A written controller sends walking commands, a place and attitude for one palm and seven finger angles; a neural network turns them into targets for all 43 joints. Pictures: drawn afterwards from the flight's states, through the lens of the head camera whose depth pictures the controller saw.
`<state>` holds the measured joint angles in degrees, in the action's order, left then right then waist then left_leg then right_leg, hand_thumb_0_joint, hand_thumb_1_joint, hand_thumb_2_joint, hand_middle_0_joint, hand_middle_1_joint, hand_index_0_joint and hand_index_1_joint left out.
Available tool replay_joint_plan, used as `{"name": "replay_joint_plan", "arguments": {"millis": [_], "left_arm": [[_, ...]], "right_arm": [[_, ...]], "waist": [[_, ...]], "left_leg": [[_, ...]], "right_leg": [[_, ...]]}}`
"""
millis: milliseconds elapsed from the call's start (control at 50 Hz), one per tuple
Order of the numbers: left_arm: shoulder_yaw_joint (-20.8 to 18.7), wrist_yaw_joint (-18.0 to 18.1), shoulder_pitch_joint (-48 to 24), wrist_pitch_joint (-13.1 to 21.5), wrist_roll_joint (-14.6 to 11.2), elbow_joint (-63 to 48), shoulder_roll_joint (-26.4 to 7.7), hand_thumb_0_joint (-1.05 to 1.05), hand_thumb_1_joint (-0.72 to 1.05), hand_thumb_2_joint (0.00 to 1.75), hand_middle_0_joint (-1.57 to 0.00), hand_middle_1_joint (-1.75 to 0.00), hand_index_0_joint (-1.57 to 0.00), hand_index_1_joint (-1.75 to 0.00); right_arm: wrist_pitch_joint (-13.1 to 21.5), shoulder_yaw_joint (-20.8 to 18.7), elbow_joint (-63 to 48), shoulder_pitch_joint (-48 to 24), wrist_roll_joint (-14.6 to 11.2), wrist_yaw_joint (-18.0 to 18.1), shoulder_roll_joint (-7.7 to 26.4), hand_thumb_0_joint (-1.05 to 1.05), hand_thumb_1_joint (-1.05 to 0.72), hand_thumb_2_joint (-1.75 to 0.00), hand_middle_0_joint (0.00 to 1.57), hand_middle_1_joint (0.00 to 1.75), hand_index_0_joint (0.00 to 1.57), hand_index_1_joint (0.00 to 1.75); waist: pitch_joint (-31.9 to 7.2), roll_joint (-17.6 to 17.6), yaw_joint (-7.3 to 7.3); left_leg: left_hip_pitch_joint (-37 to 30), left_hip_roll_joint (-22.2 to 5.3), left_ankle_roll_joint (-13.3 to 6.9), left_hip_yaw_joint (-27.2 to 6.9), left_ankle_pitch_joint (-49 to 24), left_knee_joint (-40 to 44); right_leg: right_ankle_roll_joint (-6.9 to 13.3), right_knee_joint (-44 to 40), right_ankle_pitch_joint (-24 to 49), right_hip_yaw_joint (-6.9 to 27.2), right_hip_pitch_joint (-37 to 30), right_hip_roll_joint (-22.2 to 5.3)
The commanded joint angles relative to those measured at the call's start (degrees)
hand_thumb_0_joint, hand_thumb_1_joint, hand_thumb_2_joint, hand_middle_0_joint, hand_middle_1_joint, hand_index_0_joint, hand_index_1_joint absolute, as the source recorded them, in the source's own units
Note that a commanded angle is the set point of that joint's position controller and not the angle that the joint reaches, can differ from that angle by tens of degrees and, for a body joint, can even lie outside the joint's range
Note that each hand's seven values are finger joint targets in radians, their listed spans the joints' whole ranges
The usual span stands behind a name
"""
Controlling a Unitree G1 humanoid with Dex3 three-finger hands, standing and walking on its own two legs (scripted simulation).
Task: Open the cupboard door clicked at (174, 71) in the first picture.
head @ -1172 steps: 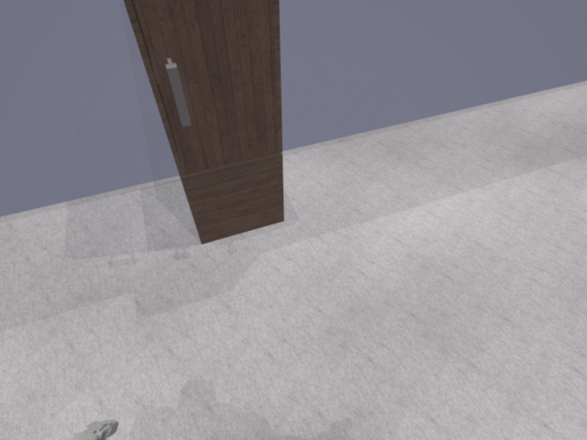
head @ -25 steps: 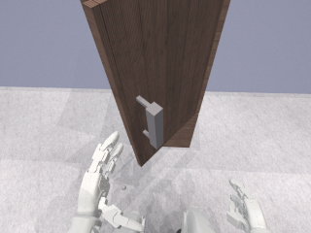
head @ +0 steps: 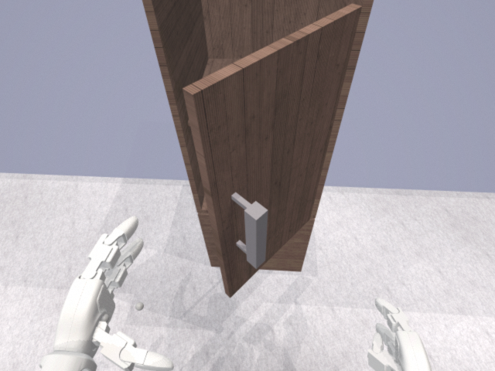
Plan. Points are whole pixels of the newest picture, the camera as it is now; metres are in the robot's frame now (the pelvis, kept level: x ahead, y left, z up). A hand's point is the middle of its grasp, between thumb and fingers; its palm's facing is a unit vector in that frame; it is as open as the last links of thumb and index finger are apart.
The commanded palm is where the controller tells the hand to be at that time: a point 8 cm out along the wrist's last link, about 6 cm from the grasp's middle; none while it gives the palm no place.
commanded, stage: draw the hand back to the body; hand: left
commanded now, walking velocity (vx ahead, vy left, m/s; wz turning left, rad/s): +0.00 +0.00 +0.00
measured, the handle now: (247, 231) +0.36 +0.03 +0.01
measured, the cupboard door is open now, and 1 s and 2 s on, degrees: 49 49 49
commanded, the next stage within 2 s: step back with the hand held close in 1.02 s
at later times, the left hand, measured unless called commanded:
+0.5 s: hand (26, 258) +0.20 +0.26 +0.18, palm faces +0.35 -0.85 -0.40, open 10.7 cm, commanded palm +0.16 +0.30 +0.21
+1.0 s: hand out of the picture +0.21 +0.28 +0.21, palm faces +0.43 -0.80 -0.41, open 7.5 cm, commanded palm +0.16 +0.31 +0.23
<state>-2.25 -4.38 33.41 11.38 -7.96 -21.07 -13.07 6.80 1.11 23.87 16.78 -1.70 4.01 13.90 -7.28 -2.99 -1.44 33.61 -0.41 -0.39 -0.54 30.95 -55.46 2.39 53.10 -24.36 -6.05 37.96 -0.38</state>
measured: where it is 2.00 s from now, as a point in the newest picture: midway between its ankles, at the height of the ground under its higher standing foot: outside the picture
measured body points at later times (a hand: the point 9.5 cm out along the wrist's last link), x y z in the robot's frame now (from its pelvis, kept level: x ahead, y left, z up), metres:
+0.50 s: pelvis +0.02 +0.03 +0.05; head +0.00 +0.01 +0.50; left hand +0.18 +0.30 +0.21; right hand +0.20 -0.18 -0.03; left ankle -0.03 +0.11 -0.68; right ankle +0.02 -0.10 -0.68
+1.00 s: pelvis +0.01 +0.02 +0.06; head +0.00 +0.00 +0.51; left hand +0.18 +0.32 +0.24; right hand +0.19 -0.20 -0.03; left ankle -0.03 +0.11 -0.68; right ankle +0.03 -0.10 -0.68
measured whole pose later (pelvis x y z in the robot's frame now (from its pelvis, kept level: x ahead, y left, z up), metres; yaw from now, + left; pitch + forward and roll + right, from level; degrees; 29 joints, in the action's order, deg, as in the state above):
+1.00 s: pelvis +0.01 +0.02 +0.06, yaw -2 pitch -4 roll -1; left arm -19.3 6.0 27.3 5.2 -2.3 -23.4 -18.9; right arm 7.7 1.5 36.8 11.8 0.5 3.5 12.9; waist 1.6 -3.9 -4.2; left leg 1.6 0.4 -1.8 2.0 17.3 -23.0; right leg 0.5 21.3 -10.6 -3.3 6.5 0.4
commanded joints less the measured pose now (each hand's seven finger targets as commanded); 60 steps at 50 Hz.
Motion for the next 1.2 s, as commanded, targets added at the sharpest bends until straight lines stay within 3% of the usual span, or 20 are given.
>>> {"name": "replay_joint_plan", "arguments": {"millis": [0, 60, 160, 220, 300, 360, 420, 440, 560, 620, 640, 680, 760, 840, 880, 1100, 1120, 1140, 1160, 1180], "left_arm": [[-3.1, 7.8, 1.8, -2.6, 5.7, -16.5, -7.3, 0.0, -0.18, 0.43, -0.16, -0.3, -0.16, -0.3], [-3.8, 9.5, -0.1, -4.5, 6.5, -15.4, -7.6, 0.0, -0.08, 0.48, -0.16, -0.3, -0.16, -0.3], [-6.8, 11.3, -2.0, -4.7, 6.9, -16.4, -9.5, 0.0, 0.09, 0.55, -0.17, -0.3, -0.17, -0.3], [-9.3, 11.7, -2.7, -4.6, 6.8, -15.8, -10.7, 0.0, 0.2, 0.6, -0.18, -0.3, -0.18, -0.3], [-12.1, 11.8, -5.0, -4.2, 6.7, -15.4, -11.6, 0.0, 0.34, 0.66, -0.18, -0.3, -0.18, -0.3], [-14.6, 11.8, -5.2, -3.9, 6.3, -14.5, -12.5, 0.0, 0.44, 0.7, -0.18, -0.3, -0.18, -0.3], [-17.3, 11.8, -6.5, -3.3, 6.2, -15.4, -13.8, 0.0, 0.55, 0.75, -0.19, -0.3, -0.19, -0.3], [-18.6, 11.9, -7.0, -3.2, 6.1, -15.0, -14.7, 0.0, 0.58, 0.76, -0.19, -0.3, -0.19, -0.3], [-22.8, 12.0, -10.3, -2.5, 5.7, -14.7, -16.3, 0.0, 0.8, 0.86, -0.2, -0.3, -0.2, -0.3], [-25.6, 12.1, -12.6, -1.9, 5.5, -16.1, -18.0, 0.0, 0.9, 0.9, -0.2, -0.3, -0.2, -0.3], [-24.6, 11.9, -11.6, -1.9, 5.6, -14.6, -16.9, 0.0, 0.9, 0.9, -0.2, -0.3, -0.2, -0.3], [-22.0, 11.3, -10.5, -2.2, 5.4, -13.0, -14.2, 0.0, 0.9, 0.9, -0.2, -0.3, -0.2, -0.3], [-22.8, 11.2, -10.6, -2.1, 5.5, -13.8, -15.4, 0.0, 0.9, 0.9, -0.2, -0.3, -0.2, -0.3], [-24.8, 11.5, -10.5, -2.0, 5.6, -14.8, -17.5, 0.0, 0.9, 0.9, -0.2, -0.3, -0.2, -0.3], [-24.4, 11.5, -11.3, -1.8, 5.7, -15.9, -17.2, 0.0, 0.9, 0.9, -0.2, -0.3, -0.2, -0.3], [-23.4, 11.3, -11.4, -1.6, 5.5, -13.8, -16.0, 0.0, 0.9, 0.9, -0.2, -0.3, -0.2, -0.3], [-24.2, 11.7, -17.1, -1.4, 5.7, -14.9, -17.8, 0.0, 0.9, 0.9, -0.2, -0.3, -0.2, -0.3], [-33.1, 12.5, -26.1, 1.5, 6.4, -15.3, -26.6, 0.0, 0.9, 0.9, -0.2, -0.3, -0.2, -0.3], [-29.3, 11.9, -16.1, 1.5, 6.2, -9.8, -20.4, 0.0, 0.9, 0.9, -0.2, -0.3, -0.2, -0.3], [-26.8, 11.3, -10.3, 1.2, 6.2, -8.6, -17.6, 0.0, 0.9, 0.9, -0.2, -0.3, -0.2, -0.3]], "right_arm": [[2.0, -1.7, -8.2, -3.2, 0.8, 2.4, 3.8, 0.0, -0.9, -0.9, 0.2, 0.3, 0.2, 0.3], [1.9, -1.0, -7.1, -4.9, 1.0, 2.9, 4.1, 0.0, -0.9, -0.9, 0.2, 0.3, 0.2, 0.3], [3.2, -0.2, -5.0, -6.6, 1.1, 2.8, 4.2, 0.0, -0.9, -0.9, 0.2, 0.3, 0.2, 0.3], [3.8, -0.1, -3.5, -7.5, 1.3, 2.4, 4.3, 0.0, -0.9, -0.9, 0.2, 0.3, 0.2, 0.3], [4.5, 0.1, -1.6, -8.9, 1.5, 1.9, 4.4, 0.0, -0.9, -0.9, 0.2, 0.3, 0.2, 0.3], [4.8, -0.1, -0.4, -9.9, 1.7, 1.7, 4.3, 0.0, -0.9, -0.9, 0.2, 0.3, 0.2, 0.3], [4.9, -0.5, 0.5, -10.3, 1.9, 1.2, 4.5, 0.0, -0.9, -0.9, 0.2, 0.3, 0.2, 0.3], [4.9, -0.6, 0.9, -10.7, 1.9, 1.2, 4.7, 0.0, -0.9, -0.9, 0.2, 0.3, 0.2, 0.3], [4.5, -1.1, 2.2, -11.3, 2.0, 0.8, 5.0, 0.0, -0.9, -0.9, 0.2, 0.3, 0.2, 0.3], [4.4, -1.5, 2.7, -11.6, 2.0, 0.6, 5.1, 0.0, -0.9, -0.9, 0.2, 0.3, 0.2, 0.3], [4.5, -1.4, 3.0, -11.8, 2.1, 0.6, 5.2, 0.0, -0.9, -0.9, 0.2, 0.3, 0.2, 0.3], [4.2, -1.6, 3.1, -11.4, 2.1, 0.1, 5.4, 0.0, -0.9, -0.9, 0.2, 0.3, 0.2, 0.3], [3.8, -2.1, 2.9, -11.7, 2.2, -0.1, 5.6, 0.0, -0.9, -0.9, 0.2, 0.3, 0.2, 0.3], [3.6, -2.1, 3.0, -12.4, 2.2, 0.1, 5.4, 0.0, -0.9, -0.9, 0.2, 0.3, 0.2, 0.3], [3.8, -2.0, 3.0, -12.3, 2.2, 0.1, 5.1, 0.0, -0.9, -0.9, 0.2, 0.3, 0.2, 0.3], [4.1, -2.1, 3.7, -12.7, 2.1, 0.3, 5.0, 0.0, -0.9, -0.9, 0.2, 0.3, 0.2, 0.3], [4.2, -2.1, 4.2, -13.0, 2.1, 0.4, 5.2, 0.0, -0.9, -0.9, 0.2, 0.3, 0.2, 0.3], [3.3, -0.8, 1.7, -11.9, 1.1, 0.6, 4.9, 0.0, -0.9, -0.9, 0.2, 0.3, 0.2, 0.3], [2.4, -2.0, 2.8, -11.1, 1.8, 1.0, 5.2, 0.0, -0.9, -0.9, 0.2, 0.3, 0.2, 0.3], [1.8, -2.5, 2.2, -11.2, 1.9, 0.8, 6.1, 0.0, -0.9, -0.9, 0.2, 0.3, 0.2, 0.3]], "waist": [[-4.5, -0.8, -0.22], [-1.1, 3.0, 0.04], [0.2, 0.2, -0.74], [1.5, 1.3, -1.17], [3.5, -0.5, -1.52], [4.1, 0.4, -1.93], [3.5, -0.9, -2.23], [3.3, 0.4, -2.44], [5.2, -1.3, -2.52], [3.9, -2.4, -2.73], [4.6, -3.6, -2.74], [5.6, -1.8, -2.35], [4.2, -0.4, -2.63], [3.1, -1.4, -3.05], [3.4, -2.7, -2.88], [5.7, -0.3, -2.61], [4.9, -1.5, -2.14], [12.2, -2.8, 0.04], [9.9, 3.9, 0.43], [7.1, 4.9, 0.53]], "left_leg": [[-4.8, 0.3, -1.1, 0.4, -21.5, 13.6], [-7.8, -0.5, -1.0, -0.6, -22.7, 17.1], [-13.6, -0.8, -0.6, -1.1, -24.3, 22.7], [-16.0, -1.1, -0.3, -1.2, -26.0, 25.6], [-18.7, -1.4, 0.3, -1.4, -28.5, 29.3], [-20.3, -1.4, 0.3, -0.8, -29.2, 31.2], [-22.1, -1.5, 0.7, -0.6, -32.4, 32.6], [-22.3, -1.5, 0.6, -0.5, -32.4, 32.9], [-23.8, -1.7, 1.0, -0.5, -33.0, 35.3], [-25.2, -1.7, 1.2, -0.5, -34.2, 35.8], [-25.2, -1.6, 1.3, -0.4, -35.0, 35.8], [-25.5, -2.0, 1.3, -0.6, -35.8, 36.3], [-26.0, -1.8, 0.9, -0.4, -35.9, 36.4], [-26.2, -1.4, 0.6, 0.1, -34.9, 36.2], [-26.2, -1.4, 0.8, 0.0, -34.8, 36.4], [-26.2, -1.1, -0.2, 0.7, -29.4, 36.9], [-26.5, -0.8, -0.3, 0.7, -28.2, 36.9], [-20.4, -1.1, -0.9, -0.3, -20.6, 36.5], [-20.7, -1.4, -1.2, -1.6, -20.1, 34.9], [-22.9, -1.3, -1.5, -0.5, -21.6, 33.5]], "right_leg": [[-1.2, -13.5, 15.4, 4.5, -16.3, -1.3], [-1.5, -16.1, 14.8, 3.5, -18.0, -0.8], [-1.2, -20.0, 14.8, 3.1, -22.9, -0.8], [-1.2, -22.4, 15.7, 2.9, -25.6, -0.5], [-1.1, -25.0, 17.0, 2.7, -29.0, -0.4], [-1.1, -27.1, 18.5, 2.9, -31.4, -0.4], [-1.0, -28.3, 20.7, 3.2, -33.6, -0.3], [-0.9, -29.0, 21.1, 3.2, -34.4, -0.2], [-0.9, -30.9, 21.3, 3.5, -35.6, 0.1], [-0.8, -31.5, 21.9, 3.7, -36.3, 0.2], [-0.7, -31.7, 22.4, 3.8, -36.4, 0.1], [-1.1, -31.9, 22.3, 3.4, -35.8, 0.2], [-1.1, -32.1, 23.5, 3.6, -37.0, 0.1], [-0.9, -32.5, 24.0, 4.1, -38.0, 0.3], [-0.9, -32.5, 23.5, 4.1, -37.7, 0.2], [-1.1, -34.3, 21.1, 4.6, -36.4, 0.4], [-1.1, -34.7, 20.5, 4.9, -36.3, 0.3], [-1.0, -36.7, 20.3, 9.8, -30.7, -1.6], [-0.9, -37.1, 21.1, 10.4, -30.4, -2.7], [-0.8, -37.2, 22.6, 11.0, -29.7, -3.4]]}}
